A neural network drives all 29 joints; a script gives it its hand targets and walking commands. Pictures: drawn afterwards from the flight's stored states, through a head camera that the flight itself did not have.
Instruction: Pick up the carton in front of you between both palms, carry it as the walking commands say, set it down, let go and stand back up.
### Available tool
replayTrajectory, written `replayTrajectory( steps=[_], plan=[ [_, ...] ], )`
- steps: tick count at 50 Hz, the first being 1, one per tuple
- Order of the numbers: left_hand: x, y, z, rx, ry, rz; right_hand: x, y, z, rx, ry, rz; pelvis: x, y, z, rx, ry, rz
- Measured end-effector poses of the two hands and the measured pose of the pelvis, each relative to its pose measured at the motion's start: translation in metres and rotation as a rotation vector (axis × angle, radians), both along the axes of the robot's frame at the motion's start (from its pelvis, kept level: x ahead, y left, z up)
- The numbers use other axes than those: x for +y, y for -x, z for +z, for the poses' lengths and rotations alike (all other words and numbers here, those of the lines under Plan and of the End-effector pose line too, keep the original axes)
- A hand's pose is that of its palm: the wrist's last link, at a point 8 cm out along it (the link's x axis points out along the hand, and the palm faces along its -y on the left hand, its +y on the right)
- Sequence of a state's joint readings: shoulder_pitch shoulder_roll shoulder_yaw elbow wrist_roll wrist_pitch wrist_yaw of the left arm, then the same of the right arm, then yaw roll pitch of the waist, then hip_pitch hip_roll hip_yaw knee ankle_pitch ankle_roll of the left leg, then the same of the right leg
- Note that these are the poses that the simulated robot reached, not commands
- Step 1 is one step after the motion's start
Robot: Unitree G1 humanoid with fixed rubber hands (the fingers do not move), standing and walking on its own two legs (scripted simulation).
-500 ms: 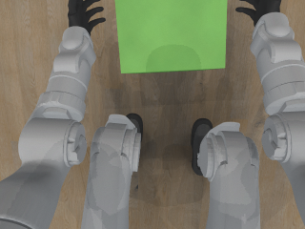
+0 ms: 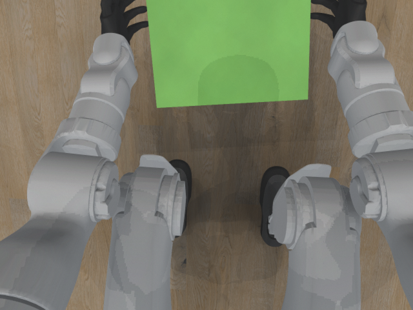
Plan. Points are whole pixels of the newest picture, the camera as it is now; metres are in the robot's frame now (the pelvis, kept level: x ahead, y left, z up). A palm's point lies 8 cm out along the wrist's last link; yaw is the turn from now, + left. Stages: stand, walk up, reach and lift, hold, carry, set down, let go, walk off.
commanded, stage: reach and lift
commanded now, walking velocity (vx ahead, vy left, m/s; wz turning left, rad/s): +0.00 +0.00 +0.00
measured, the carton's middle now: (227, 45) +0.50 +0.01 -0.25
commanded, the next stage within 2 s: none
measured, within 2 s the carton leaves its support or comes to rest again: leaves its support in 0.44 s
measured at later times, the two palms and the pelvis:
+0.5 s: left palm (125, 21) +0.52 +0.16 -0.15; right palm (335, 15) +0.53 -0.14 -0.16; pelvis +0.00 +0.00 -0.01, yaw +0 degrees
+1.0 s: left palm out of the picture +0.48 +0.15 +0.05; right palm out of the picture +0.49 -0.14 +0.05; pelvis +0.00 +0.00 +0.11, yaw -1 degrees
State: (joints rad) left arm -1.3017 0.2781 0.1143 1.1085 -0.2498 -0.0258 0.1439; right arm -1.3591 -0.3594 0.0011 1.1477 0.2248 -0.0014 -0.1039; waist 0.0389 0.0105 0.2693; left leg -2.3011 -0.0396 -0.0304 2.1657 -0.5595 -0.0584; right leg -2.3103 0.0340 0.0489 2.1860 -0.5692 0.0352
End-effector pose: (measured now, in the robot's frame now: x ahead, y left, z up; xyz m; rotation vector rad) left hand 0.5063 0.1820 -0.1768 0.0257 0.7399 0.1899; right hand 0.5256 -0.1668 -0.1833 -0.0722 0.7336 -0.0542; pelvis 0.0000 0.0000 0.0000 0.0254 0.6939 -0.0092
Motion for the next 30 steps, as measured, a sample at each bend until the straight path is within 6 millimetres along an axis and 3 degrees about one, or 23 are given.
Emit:
replayTrajectory(
  steps=[4,8,21,25,30],
  plan=[
    [-0.002,0.003,0.000,0.003,0.003,-0.012,0.011,0.001,0.000,-0.010,-0.012,0.017,0.000,0.003,0.001,0.000,0.000,0.003],
    [-0.018,-0.003,0.005,-0.015,0.020,-0.042,0.027,0.000,0.003,-0.016,-0.026,0.029,0.000,0.007,0.003,-0.010,0.001,0.005],
    [-0.022,-0.009,0.008,0.022,0.036,0.010,0.027,-0.004,0.009,0.038,0.007,0.020,0.003,0.005,-0.004,-0.038,0.004,0.003],
    [-0.023,-0.011,0.024,-0.011,0.048,0.019,0.026,-0.003,0.021,0.008,-0.008,0.004,0.003,0.003,-0.007,-0.036,0.007,0.004],
    [-0.024,-0.003,0.062,-0.074,0.068,0.042,0.025,0.002,0.063,-0.052,-0.038,-0.017,0.003,0.004,0.001,-0.031,0.009,0.002]
  ],
)
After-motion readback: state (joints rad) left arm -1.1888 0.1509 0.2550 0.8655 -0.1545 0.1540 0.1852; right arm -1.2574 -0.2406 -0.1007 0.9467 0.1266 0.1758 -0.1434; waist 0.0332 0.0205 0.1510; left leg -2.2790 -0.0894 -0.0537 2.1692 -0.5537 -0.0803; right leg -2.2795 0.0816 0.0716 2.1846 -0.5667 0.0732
